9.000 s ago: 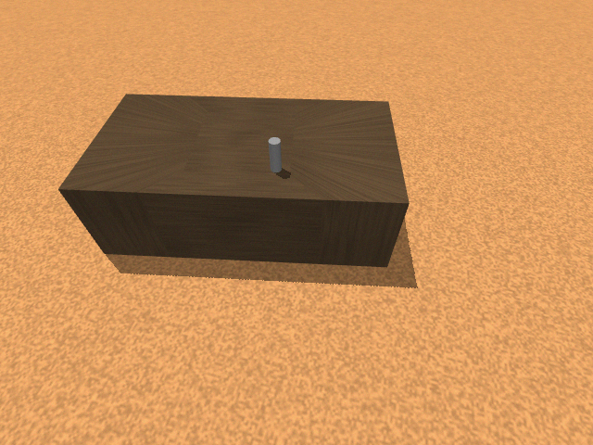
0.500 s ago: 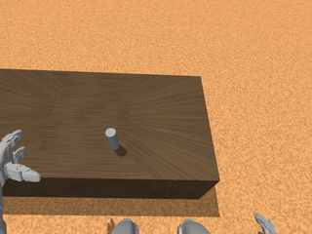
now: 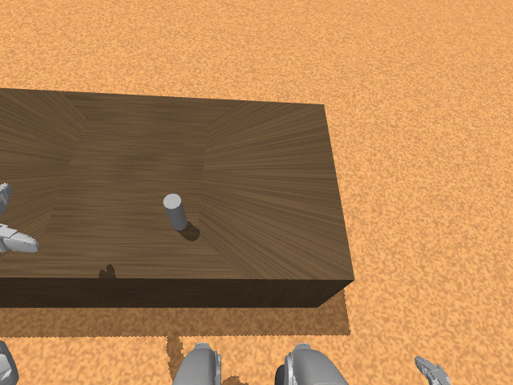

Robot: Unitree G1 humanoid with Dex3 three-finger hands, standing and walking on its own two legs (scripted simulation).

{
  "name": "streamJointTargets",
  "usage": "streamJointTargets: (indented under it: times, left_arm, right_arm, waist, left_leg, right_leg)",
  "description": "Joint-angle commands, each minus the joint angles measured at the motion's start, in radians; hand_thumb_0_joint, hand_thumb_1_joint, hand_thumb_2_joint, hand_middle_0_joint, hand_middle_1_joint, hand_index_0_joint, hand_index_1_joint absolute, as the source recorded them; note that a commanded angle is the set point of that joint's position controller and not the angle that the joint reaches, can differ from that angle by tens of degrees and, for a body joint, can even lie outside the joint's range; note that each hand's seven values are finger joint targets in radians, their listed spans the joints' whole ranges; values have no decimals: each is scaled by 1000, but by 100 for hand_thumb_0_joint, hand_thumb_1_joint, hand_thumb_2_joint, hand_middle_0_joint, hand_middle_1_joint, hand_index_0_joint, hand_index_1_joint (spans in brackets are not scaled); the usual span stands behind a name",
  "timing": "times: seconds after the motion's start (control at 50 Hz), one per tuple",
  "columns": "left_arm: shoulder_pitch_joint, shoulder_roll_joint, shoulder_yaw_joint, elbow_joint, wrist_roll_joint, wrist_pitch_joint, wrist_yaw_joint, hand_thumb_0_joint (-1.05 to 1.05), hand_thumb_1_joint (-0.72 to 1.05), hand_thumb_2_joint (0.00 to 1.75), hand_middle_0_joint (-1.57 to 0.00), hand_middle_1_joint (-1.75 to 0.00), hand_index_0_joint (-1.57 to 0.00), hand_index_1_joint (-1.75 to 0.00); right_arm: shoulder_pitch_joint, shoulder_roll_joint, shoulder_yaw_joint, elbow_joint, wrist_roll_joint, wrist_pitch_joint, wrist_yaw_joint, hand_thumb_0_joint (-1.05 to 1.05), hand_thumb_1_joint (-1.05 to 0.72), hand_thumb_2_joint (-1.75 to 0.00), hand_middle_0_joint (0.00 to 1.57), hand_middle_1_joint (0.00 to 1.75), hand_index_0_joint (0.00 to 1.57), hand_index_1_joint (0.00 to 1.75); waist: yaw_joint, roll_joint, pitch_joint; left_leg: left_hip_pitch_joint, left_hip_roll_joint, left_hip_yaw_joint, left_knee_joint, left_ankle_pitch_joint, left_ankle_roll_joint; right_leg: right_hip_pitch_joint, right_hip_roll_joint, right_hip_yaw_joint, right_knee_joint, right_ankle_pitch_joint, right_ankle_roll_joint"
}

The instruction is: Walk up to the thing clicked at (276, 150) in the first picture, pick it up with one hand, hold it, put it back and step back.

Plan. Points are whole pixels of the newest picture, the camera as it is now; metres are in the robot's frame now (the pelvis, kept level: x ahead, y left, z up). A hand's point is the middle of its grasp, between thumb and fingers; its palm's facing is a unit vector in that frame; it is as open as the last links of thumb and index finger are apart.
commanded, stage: go down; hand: left
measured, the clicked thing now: (176, 213) +0.50 +0.19 -0.26
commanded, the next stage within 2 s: approach in 0.38 s
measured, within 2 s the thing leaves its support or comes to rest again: neither
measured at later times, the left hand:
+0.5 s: hand (11, 195) +0.38 +0.38 +0.03, palm faces +0.19 -0.98 -0.10, open 17.4 cm
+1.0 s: hand (92, 220) +0.42 +0.33 -0.14, palm faces +0.13 -0.99 +0.04, open 17.5 cm
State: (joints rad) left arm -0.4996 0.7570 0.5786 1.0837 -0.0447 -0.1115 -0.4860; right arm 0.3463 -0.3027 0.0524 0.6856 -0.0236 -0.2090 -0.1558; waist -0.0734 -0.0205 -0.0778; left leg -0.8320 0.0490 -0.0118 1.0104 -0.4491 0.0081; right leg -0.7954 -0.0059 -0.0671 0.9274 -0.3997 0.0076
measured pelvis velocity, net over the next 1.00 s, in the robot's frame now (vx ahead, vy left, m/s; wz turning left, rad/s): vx -0.03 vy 0.00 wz -0.04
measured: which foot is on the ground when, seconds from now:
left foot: down 0.00-1.00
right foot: down 0.00-1.00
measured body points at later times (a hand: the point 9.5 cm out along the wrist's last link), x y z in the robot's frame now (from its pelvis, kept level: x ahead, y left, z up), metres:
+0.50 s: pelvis +0.01 +0.01 +0.00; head +0.12 +0.05 +0.43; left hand +0.37 +0.43 +0.04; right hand +0.09 -0.27 -0.09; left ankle +0.02 +0.11 -0.68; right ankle +0.03 -0.13 -0.68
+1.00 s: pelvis -0.03 +0.00 -0.15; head +0.16 +0.07 +0.25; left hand +0.41 +0.39 -0.14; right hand +0.07 -0.28 -0.24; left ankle +0.02 +0.11 -0.68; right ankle +0.03 -0.13 -0.68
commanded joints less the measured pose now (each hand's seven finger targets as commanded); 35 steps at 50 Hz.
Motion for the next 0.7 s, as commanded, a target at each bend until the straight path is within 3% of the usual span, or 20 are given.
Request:
streamJointTargets:
  times: [0.0, 0.08, 0.18, 0.26, 0.32, 0.44, 0.5, 0.58, 0.62, 0.66, 0.68]
  left_arm:
    - [-282, 409, 74, -172, -35, -69, -8, 0, -52, 5, -7, -4, -6, -5]
    - [-294, 424, 77, -175, -36, -76, -15, 0, -50, 5, -8, -3, -6, -5]
    - [-286, 411, 75, -155, -45, -82, -24, 0, -52, 6, -7, -4, -6, -5]
    - [-284, 420, 84, -178, -47, -86, -23, 0, -53, 5, -7, -4, -6, -5]
    - [-275, 417, 85, -179, -53, -85, -24, 0, -55, 5, -8, -4, -6, -5]
    - [-280, 412, 94, -202, -59, -86, -31, 0, -53, 5, -8, -3, -5, -5]
    - [-285, 391, 85, -172, -61, -90, -28, 0, -59, 0, -10, -2, -7, -4]
    - [-302, 311, 63, -101, -87, -149, -46, 0, -61, 0, -9, -2, -7, -4]
    - [-320, 270, 55, -76, -109, -198, -59, 0, -61, 0, -9, -3, -7, -5]
    - [-338, 267, 68, -55, -134, -256, -71, 0, -61, 0, -9, -4, -7, -5]
    - [-348, 251, 72, -42, -155, -289, -85, 0, -61, 1, -9, -4, -7, -6]
  right_arm:
    - [106, -194, -67, -76, 2, -21, -20, 0, -87, -89, 20, 30, 20, 30]
    - [107, -193, -65, -75, -1, -13, -22, 0, -87, -89, 20, 30, 20, 30]
    - [107, -198, -67, -72, 0, -7, -19, 0, -87, -89, 20, 30, 20, 30]
    - [98, -195, -66, -85, 4, -3, -17, 0, -87, -89, 20, 30, 20, 30]
    - [99, -195, -67, -87, 6, 1, -20, 0, -88, -90, 20, 30, 20, 30]
    - [118, -197, -70, -68, 1, 5, -19, 0, -88, -90, 20, 30, 20, 30]
    - [111, -192, -66, -70, 1, 5, -14, 0, -88, -89, 20, 30, 20, 30]
    - [89, -197, -68, -63, -4, 1, 0, 0, -88, -89, 20, 30, 20, 30]
    - [70, -186, -62, -65, -7, -4, 9, 0, -87, -89, 20, 30, 20, 30]
    - [45, -187, -56, -68, -9, -7, 21, 0, -87, -89, 20, 30, 20, 30]
    - [52, -186, -51, -62, -13, -9, 26, 0, -87, -89, 20, 30, 20, 30]
  waist:
    - [13, 180, -356]
    - [12, 186, -386]
    - [11, 204, -375]
    - [22, 204, -364]
    - [15, 198, -380]
    - [13, 213, -415]
    - [5, 186, -359]
    - [-15, 170, -298]
    - [-25, 126, -266]
    - [-23, 141, -281]
    - [-34, 134, -324]
  left_leg:
    - [262, -18, -26, -140, 281, 1]
    - [263, -21, -19, -122, 331, 6]
    - [285, -11, -37, -121, 353, -4]
    - [270, -13, -40, -136, 312, -6]
    - [274, -15, -34, -128, 312, -2]
    - [334, -7, -46, -98, 480, -7]
    - [292, -8, -47, -100, 442, -2]
    - [234, 9, -72, -77, 374, -12]
    - [146, -1, -57, -34, 300, -1]
    - [92, -5, -56, 14, 253, -2]
    - [79, -7, -56, 62, 283, -1]
  right_leg:
    - [115, 20, 18, -106, 180, -37]
    - [134, 19, 24, -103, 227, -34]
    - [78, 25, 9, -90, 210, -40]
    - [88, 26, 9, -90, 184, -41]
    - [103, 26, 12, -97, 194, -38]
    - [83, 26, 5, -80, 278, -37]
    - [69, 25, 8, -81, 254, -37]
    - [-65, 31, -6, -31, 172, -41]
    - [-85, 24, 7, -3, 150, -39]
    - [-152, 21, 13, 50, 116, -40]
    - [-175, 21, 13, 86, 138, -38]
